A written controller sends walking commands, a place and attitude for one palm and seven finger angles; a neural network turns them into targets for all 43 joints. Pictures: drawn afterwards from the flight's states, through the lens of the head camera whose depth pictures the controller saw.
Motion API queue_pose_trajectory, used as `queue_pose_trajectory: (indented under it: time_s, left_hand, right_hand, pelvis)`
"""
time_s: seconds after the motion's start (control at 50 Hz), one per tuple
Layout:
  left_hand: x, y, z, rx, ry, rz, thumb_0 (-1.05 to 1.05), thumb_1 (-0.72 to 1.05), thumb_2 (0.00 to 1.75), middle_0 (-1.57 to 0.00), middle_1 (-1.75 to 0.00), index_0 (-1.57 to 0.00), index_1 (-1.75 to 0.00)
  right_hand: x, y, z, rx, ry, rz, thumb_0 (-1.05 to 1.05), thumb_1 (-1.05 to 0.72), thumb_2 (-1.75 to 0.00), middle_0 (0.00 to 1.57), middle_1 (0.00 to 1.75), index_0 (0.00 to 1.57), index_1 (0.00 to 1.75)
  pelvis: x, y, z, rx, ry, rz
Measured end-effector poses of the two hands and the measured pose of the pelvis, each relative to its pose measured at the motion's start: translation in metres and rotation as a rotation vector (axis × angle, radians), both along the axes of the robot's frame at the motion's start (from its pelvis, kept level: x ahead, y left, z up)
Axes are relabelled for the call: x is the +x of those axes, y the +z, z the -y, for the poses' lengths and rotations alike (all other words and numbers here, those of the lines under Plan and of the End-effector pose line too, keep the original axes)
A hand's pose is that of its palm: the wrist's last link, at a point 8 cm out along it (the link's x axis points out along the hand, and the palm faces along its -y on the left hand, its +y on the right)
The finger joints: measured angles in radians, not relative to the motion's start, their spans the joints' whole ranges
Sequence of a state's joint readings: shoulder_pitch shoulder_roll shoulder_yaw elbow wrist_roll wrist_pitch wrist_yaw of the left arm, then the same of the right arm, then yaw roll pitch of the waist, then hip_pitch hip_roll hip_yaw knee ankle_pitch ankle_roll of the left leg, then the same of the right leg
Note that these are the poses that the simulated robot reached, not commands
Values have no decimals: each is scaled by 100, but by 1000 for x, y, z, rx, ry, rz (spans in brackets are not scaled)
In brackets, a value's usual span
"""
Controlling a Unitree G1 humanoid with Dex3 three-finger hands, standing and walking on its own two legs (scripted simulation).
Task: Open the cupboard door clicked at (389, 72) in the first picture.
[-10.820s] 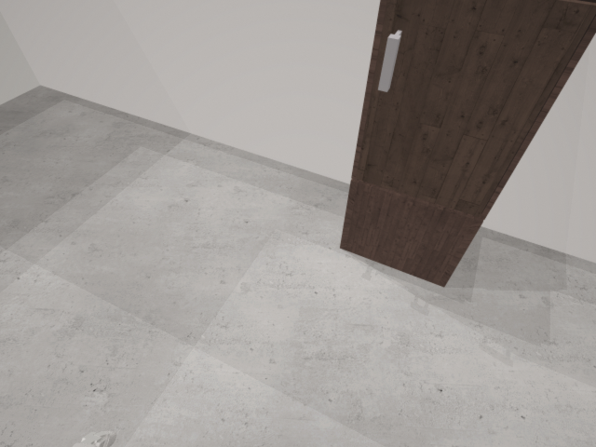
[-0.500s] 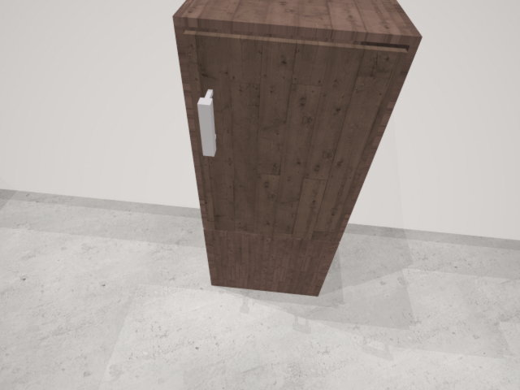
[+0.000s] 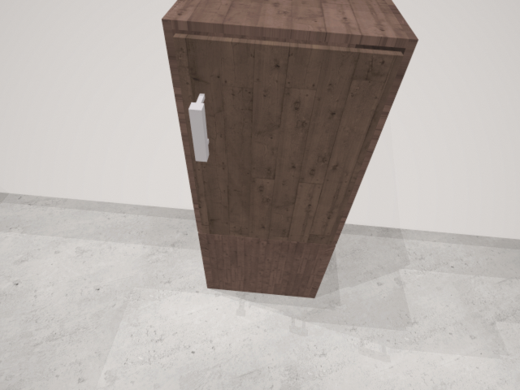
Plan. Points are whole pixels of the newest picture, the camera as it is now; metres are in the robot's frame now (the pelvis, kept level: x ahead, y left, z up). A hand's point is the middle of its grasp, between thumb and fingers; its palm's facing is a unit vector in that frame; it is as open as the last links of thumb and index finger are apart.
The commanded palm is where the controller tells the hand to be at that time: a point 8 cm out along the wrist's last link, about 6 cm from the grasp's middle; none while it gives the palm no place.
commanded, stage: come to a stop and stand still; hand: left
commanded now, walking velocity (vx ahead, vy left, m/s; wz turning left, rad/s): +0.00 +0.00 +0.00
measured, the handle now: (201, 127) +0.59 +0.16 +0.08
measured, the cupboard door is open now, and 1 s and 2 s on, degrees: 0 0 0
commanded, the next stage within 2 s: look again from close up in 1.34 s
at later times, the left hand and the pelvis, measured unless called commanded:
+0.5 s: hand out of the picture +0.00 +0.15 -0.18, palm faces +0.03 -0.99 -0.15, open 7.4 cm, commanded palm none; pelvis +0.02 -0.01 +0.00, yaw +0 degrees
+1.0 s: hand out of the picture +0.06 +0.18 -0.17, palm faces -0.01 -0.97 -0.24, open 7.4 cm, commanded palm none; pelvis +0.04 -0.01 +0.00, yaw -1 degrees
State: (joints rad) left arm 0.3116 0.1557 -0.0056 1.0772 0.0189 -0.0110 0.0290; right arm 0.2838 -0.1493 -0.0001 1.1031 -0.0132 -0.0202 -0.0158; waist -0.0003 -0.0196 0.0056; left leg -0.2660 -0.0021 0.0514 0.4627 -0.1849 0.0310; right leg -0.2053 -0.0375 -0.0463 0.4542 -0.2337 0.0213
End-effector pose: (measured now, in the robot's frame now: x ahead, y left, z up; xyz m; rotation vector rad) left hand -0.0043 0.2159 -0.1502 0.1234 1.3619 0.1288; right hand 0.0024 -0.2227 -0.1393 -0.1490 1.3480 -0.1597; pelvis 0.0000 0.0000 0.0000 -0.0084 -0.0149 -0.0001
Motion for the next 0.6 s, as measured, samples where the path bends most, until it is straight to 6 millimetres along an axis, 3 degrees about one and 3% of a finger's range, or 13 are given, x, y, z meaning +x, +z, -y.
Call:
queue_pose_trajectory:
  time_s: [0.6]
  left_hand:
    - [5, 0, 16, 4, -4, -47, 0, 91, 90, -20, -29, -20, -30]
  right_hand:
    - [16, -6, 8, 13, 1, -16, 1, -92, -90, 20, 30, 20, 30]
  pelvis:
    - [19, -2, 8, -12, -3, -7]
